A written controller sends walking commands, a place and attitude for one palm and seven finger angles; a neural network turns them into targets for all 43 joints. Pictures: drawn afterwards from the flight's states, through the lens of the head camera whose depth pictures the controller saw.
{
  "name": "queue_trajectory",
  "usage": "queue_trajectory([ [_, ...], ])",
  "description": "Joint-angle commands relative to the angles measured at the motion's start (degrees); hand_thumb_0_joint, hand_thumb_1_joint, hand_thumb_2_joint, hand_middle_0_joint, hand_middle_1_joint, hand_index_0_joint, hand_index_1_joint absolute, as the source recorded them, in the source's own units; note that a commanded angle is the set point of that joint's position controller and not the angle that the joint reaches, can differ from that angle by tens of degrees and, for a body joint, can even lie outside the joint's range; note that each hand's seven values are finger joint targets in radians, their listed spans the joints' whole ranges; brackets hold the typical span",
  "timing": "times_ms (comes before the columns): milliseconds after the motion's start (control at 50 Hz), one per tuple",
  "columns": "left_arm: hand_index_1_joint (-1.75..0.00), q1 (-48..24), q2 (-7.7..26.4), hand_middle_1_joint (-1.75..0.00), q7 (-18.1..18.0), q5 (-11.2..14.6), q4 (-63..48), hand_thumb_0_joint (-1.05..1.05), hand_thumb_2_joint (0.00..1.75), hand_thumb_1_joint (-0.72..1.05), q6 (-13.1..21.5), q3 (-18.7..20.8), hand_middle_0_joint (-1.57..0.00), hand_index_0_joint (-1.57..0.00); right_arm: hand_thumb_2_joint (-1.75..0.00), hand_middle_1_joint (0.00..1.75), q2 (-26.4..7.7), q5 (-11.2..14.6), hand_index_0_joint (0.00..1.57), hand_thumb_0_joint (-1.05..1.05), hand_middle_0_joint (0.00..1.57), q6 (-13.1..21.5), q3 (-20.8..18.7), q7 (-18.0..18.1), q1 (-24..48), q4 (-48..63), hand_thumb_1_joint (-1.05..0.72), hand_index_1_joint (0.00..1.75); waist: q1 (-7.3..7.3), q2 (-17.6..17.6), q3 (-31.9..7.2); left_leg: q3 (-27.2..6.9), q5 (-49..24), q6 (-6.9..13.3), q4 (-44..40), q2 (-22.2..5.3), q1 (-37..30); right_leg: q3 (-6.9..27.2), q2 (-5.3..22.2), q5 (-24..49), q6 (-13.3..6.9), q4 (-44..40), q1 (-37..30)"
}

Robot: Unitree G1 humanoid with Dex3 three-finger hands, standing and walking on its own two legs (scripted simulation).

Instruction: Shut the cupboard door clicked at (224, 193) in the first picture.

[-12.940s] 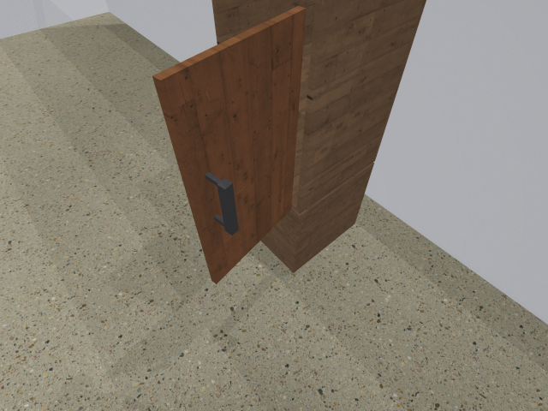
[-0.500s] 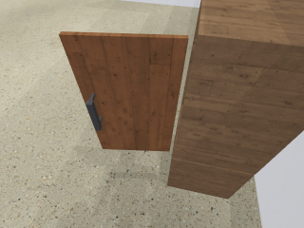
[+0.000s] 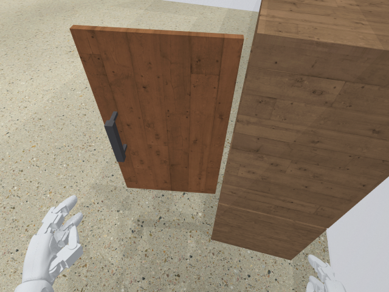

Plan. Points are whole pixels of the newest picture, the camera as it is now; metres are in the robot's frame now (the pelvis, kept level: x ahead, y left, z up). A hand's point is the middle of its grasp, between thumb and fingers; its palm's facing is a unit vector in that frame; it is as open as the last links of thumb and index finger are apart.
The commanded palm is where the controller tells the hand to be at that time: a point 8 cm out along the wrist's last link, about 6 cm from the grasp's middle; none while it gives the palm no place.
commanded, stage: raise the hand and make a fist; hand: left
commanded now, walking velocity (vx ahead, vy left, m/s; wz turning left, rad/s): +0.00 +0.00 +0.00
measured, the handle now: (118, 137) +0.50 +0.23 +0.00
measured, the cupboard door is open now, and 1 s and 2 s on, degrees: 100 100 100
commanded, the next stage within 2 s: bring the fist close to the handle in 1.72 s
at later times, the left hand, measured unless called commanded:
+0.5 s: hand (89, 265) +0.18 +0.21 -0.03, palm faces -0.05 -1.00 -0.02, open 4.8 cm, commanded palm +0.15 +0.27 -0.02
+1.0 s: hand (89, 255) +0.20 +0.21 -0.02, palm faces -0.03 -1.00 -0.04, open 3.1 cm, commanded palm +0.18 +0.27 -0.01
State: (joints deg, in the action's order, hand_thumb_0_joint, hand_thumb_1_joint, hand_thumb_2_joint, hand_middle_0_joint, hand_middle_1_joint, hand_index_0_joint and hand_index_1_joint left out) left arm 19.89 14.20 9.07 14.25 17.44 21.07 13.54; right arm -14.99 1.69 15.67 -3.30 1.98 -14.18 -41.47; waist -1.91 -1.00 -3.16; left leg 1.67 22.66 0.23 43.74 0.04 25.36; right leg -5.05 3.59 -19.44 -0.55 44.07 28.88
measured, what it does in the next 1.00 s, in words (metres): lowers itself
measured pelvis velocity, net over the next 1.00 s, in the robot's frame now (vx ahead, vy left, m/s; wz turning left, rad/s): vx -0.01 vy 0.03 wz -0.01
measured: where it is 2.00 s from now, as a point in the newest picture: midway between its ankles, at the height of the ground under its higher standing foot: outside the picture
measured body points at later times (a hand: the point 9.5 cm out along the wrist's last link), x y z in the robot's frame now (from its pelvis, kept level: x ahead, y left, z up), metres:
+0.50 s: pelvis -0.02 +0.01 -0.08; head +0.06 +0.02 +0.36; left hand +0.18 +0.27 -0.03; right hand +0.18 -0.21 -0.15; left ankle +0.00 +0.12 -0.71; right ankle +0.03 -0.11 -0.71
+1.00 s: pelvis -0.01 +0.03 -0.07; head +0.06 +0.05 +0.38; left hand +0.20 +0.27 -0.01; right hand +0.19 -0.20 -0.12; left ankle +0.00 +0.12 -0.71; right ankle +0.03 -0.11 -0.71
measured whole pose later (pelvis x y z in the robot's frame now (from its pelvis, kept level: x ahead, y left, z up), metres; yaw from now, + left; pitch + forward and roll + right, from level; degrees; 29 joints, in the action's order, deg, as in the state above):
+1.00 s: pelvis -0.01 +0.03 -0.07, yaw +0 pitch +16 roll -4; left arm 26.7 15.1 15.3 15.4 -6.4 20.4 9.3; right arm -12.8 1.5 11.9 1.1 2.5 -13.6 -26.0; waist -0.3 0.7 -8.9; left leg -0.4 33.5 2.1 69.8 -1.1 51.9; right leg -6.1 3.2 -26.9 0.8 64.3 52.5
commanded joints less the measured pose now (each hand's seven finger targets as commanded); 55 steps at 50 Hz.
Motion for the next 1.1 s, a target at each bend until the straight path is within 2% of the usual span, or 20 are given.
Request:
queue_trajectory([
  [0,-0.5,9.44,6.2,-0.5,14.52,5.58,0.3,0.0,0.9,0.9,19.91,7.37,-0.38,-0.38,-0.9,0.3,-6.91,-0.27,0.2,0.0,0.2,6.61,-3.02,-1.18,6.42,12.39,-0.9,0.3,4.85,-5.47,-4.2,-1.33,-2.04,-1.34,9.77,2.56,20.8,5.75,-1.24,-6.02,-1.77,6.0,10.22],
  [20,-0.52,7.34,7.89,-0.52,18.11,5.97,-1.38,0.0,0.9,0.9,22.76,7.53,-0.4,-0.4,-0.9,0.3,-7.06,-0.26,0.2,0.0,0.2,7.59,-2.83,-1.3,6.63,13.72,-0.9,0.3,4.56,-3.53,-8.21,-1.24,-2.06,-0.89,13.29,2.31,23.26,7.74,-0.91,-5.97,-1.73,8.6,11.0],
  [40,-0.54,6.0,10.8,-0.54,20.57,6.84,-1.88,0.0,0.9,0.9,23.12,10.09,-0.42,-0.42,-0.9,0.3,-7.31,-0.07,0.2,0.0,0.2,7.79,-2.88,-1.29,5.96,14.54,-0.9,0.3,5.0,-1.1,-10.24,-1.13,-2.19,-0.56,16.03,1.92,25.56,9.98,-0.58,-6.43,-1.99,10.21,10.99],
  [60,-0.56,5.36,11.49,-0.56,22.43,8.3,-5.85,0.0,0.9,0.9,22.05,10.1,-0.44,-0.44,-0.9,0.3,-7.82,0.26,0.2,0.0,0.2,7.87,-2.76,-1.08,6.78,16.99,-0.9,0.3,5.25,0.94,-14.28,-0.68,-1.07,0.08,17.47,1.93,26.42,10.81,-0.7,-9.3,-1.65,10.94,11.28],
  [80,-0.58,4.35,12.18,-0.58,23.27,9.83,-9.56,0.0,0.9,0.9,20.32,10.81,-0.46,-0.46,-0.9,0.3,-7.61,0.66,0.2,0.0,0.2,7.92,-2.59,-0.62,7.26,18.77,-0.9,0.3,5.64,2.19,-17.08,-0.4,-0.68,0.52,19.01,1.96,27.17,11.86,-0.77,-11.01,-1.27,11.24,11.01],
  [120,-0.62,0.99,11.61,-0.62,23.25,11.99,-18.13,0.0,0.9,0.9,17.01,10.21,-0.49,-0.49,-0.9,0.3,-7.01,1.07,0.2,0.0,0.2,7.77,-2.15,0.42,6.45,20.16,-0.9,0.3,4.66,3.21,-20.24,-0.85,-1.12,1.07,20.78,1.4,26.91,11.97,-1.5,-10.82,-0.43,11.63,11.02],
  [160,-0.66,-1.49,12.51,-0.66,21.76,11.78,-26.68,0.0,0.9,0.9,14.67,9.81,-0.53,-0.53,-0.9,0.3,-6.74,0.96,0.2,0.0,0.2,7.29,-1.93,1.41,5.38,20.08,-0.9,0.3,4.05,5.82,-21.79,-1.87,-3.01,1.35,21.88,0.73,26.3,11.03,-2.42,-7.26,-0.41,13.25,11.19],
  [180,-0.68,-0.04,10.79,-0.68,20.74,11.19,-28.87,0.0,0.9,0.9,13.33,8.55,-0.55,-0.55,-0.9,0.3,-6.22,0.96,0.2,0.0,0.2,7.05,-1.92,1.66,5.08,19.64,-0.9,0.3,3.58,5.85,-21.76,-2.24,-4.35,1.55,21.89,0.59,25.51,10.19,-2.74,-4.55,-0.28,13.57,11.26],
  [240,-0.74,-2.1,9.88,-0.74,18.21,8.32,-32.87,0.0,0.9,0.9,9.37,5.1,-0.6,-0.6,-0.9,0.3,-6.12,0.75,0.2,0.0,0.2,5.76,-1.47,2.54,4.5,18.35,-0.9,0.3,1.71,5.41,-19.24,-3.32,-5.74,1.96,21.78,-0.06,25.26,7.44,-3.95,-1.45,-0.45,15.12,14.11],
  [340,-0.84,3.19,9.37,-0.84,16.05,6.54,-29.66,0.0,0.9,0.9,2.72,5.66,-0.69,-0.69,-0.9,0.3,-5.36,0.95,0.2,0.0,0.2,3.52,-1.24,2.8,5.38,18.3,-0.9,0.3,2.74,3.72,-17.83,-4.52,-5.16,1.36,19.17,-0.18,25.64,4.4,-4.18,-2.22,-0.63,14.91,14.36],
  [400,-0.9,7.07,8.68,-0.9,14.7,7.13,-29.88,0.0,0.9,0.9,1.05,6.7,-0.75,-0.75,-0.9,0.3,-4.82,1.02,0.2,0.0,0.2,2.59,-1.26,2.53,5.85,19.66,-0.9,0.3,3.78,1.93,-20.46,-4.44,-4.94,0.92,17.83,0.18,25.9,3.99,-3.56,-2.57,-0.16,14.42,12.32],
  [440,-0.94,7.28,9.02,-0.94,13.57,6.92,-29.08,0.0,0.9,0.9,0.81,6.95,-0.79,-0.79,-0.9,0.3,-4.79,0.79,0.2,0.0,0.2,2.18,-0.85,2.38,6.28,19.97,-0.9,0.3,4.3,2.72,-18.53,-4.98,-4.34,0.63,16.66,0.06,25.91,2.89,-3.91,-3.81,-0.73,14.83,13.3],
  [460,-0.96,7.02,7.49,-0.96,13.22,6.87,-30.81,0.0,0.9,0.9,1.29,5.09,-0.81,-0.81,-0.9,0.3,-4.7,0.8,0.2,0.0,0.2,2.15,-0.64,2.23,5.89,20.69,-0.9,0.3,3.81,3.05,-18.81,-4.76,-3.46,0.67,16.14,0.17,25.4,2.8,-3.72,-4.66,-0.52,14.47,13.86],
  [540,-1.04,6.47,8.18,-1.04,11.25,6.24,-31.25,0.0,0.9,0.9,3.21,4.58,-0.88,-0.88,-0.9,0.3,-5.17,0.45,0.2,0.0,0.2,2.34,-0.3,2.13,5.19,21.09,-0.9,0.3,3.34,2.42,-16.99,-5.24,-1.39,0.54,15.17,0.07,25.73,2.25,-3.84,-7.01,-0.88,14.34,15.09],
  [580,-1.08,7.35,7.03,-1.08,10.85,5.63,-32.4,0.0,0.9,0.9,4.4,2.94,-0.92,-0.92,-0.9,0.3,-5.39,0.45,0.2,0.0,0.2,2.46,-0.31,1.9,4.35,21.45,-0.9,0.3,3.28,3.96,-17.66,-5.42,-1.19,0.4,14.09,0.17,24.24,1.57,-3.79,-6.58,-0.98,14.65,15.79],
  [640,-1.14,6.72,8.06,-1.14,9.65,4.88,-32.91,0.0,0.9,0.9,5.04,2.95,-0.97,-0.97,-0.9,0.3,-6.0,0.27,0.2,0.0,0.2,2.25,-0.23,1.88,3.85,21.56,-0.9,0.3,2.85,3.71,-16.35,-5.84,-0.54,0.3,13.39,0.04,23.75,0.79,-4.09,-6.48,-1.16,15.03,16.74],
  [660,-1.16,6.14,7.01,-1.16,9.56,4.63,-34.28,0.0,0.9,0.9,5.39,1.44,-0.99,-0.99,-0.9,0.3,-6.08,0.33,0.2,0.0,0.2,2.19,-0.21,1.75,3.46,21.81,-0.9,0.3,2.5,5.41,-16.98,-5.8,-0.74,0.16,12.91,0.21,22.7,0.71,-3.91,-6.02,-1.09,14.93,16.9],
  [860,-1.36,6.37,6.88,-1.36,6.31,2.54,-36.2,0.0,0.9,0.9,3.76,0.13,-1.17,-1.17,-0.9,0.3,-6.25,-0.03,0.2,0.0,0.2,-0.42,0.08,1.28,1.89,23.38,-0.9,0.3,2.1,7.16,-16.56,-6.31,-4.37,-0.72,11.03,-0.14,19.29,-0.67,-4.32,-2.42,-1.28,14.59,15.77],
  [980,-1.48,5.3,6.57,-1.48,6.32,2.19,-35.26,0.0,0.9,0.9,2.7,-0.44,-1.28,-1.28,-0.9,0.3,-6.28,-0.12,0.2,0.0,0.2,-1.57,0.43,1.14,1.36,24.04,-0.9,0.3,1.86,6.62,-16.25,-6.01,-6.29,-0.87,11.03,-0.33,18.25,-0.67,-4.42,-0.68,-1.24,13.85,14.91],
  [1080,-1.5,3.08,6.76,-1.5,6.88,2.65,-33.75,0.0,0.9,0.9,2.25,-0.19,-1.3,-1.3,-0.9,0.3,-6.22,-0.14,0.2,0.0,0.2,-2.05,0.7,1.37,0.95,24.01,-0.9,0.3,1.32,4.15,-16.04,-5.34,-5.48,-0.42,11.5,-0.04,19.21,-0.08,-4.37,-0.24,-1.03,12.58,13.17],
])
